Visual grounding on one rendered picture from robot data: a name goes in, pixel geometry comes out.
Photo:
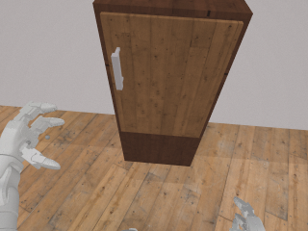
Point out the left robot hand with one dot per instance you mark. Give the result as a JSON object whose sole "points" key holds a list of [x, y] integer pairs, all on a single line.
{"points": [[16, 133]]}

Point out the robot left forearm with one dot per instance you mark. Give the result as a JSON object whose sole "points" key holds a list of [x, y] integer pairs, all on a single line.
{"points": [[10, 169]]}

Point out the handle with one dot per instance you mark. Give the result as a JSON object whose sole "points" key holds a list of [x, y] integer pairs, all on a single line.
{"points": [[117, 69]]}

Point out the cupboard door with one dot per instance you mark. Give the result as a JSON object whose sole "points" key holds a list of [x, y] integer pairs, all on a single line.
{"points": [[171, 66]]}

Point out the right robot hand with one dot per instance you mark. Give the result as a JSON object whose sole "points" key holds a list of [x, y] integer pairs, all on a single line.
{"points": [[249, 221]]}

